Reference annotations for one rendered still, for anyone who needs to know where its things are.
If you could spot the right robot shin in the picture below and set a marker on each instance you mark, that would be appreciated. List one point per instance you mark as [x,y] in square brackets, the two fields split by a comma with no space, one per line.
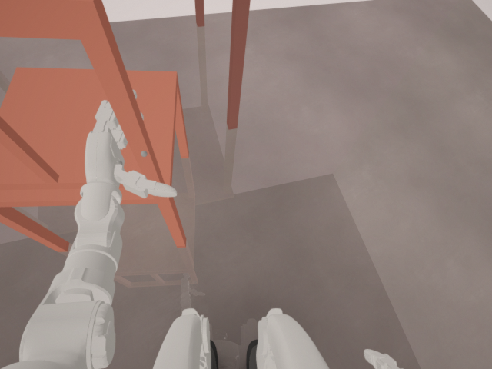
[266,363]

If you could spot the left robot shin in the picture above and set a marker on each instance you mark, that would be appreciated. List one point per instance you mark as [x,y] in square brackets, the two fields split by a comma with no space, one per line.
[205,362]

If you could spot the robot right hand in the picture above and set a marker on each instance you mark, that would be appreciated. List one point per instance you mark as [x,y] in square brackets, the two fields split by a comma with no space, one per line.
[380,361]

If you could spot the left robot upper arm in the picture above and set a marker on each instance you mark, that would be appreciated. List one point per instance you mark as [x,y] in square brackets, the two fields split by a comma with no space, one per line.
[74,335]

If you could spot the robot shin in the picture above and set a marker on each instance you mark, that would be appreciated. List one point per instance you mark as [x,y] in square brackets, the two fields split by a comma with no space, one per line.
[205,362]
[266,363]

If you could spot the robot left hand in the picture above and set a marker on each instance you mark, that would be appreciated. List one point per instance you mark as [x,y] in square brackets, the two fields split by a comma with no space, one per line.
[103,151]

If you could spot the table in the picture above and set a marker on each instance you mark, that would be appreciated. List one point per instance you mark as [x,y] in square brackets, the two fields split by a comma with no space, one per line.
[239,28]

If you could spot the chair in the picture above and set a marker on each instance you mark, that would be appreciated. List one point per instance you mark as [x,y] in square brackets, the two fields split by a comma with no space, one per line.
[47,114]

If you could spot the left robot forearm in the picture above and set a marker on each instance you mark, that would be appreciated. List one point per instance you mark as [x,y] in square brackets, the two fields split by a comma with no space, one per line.
[89,271]

